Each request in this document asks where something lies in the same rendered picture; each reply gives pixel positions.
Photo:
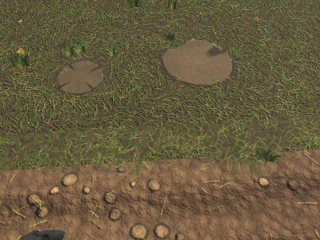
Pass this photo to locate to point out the robot left hand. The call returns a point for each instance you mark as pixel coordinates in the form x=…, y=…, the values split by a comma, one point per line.
x=44, y=235

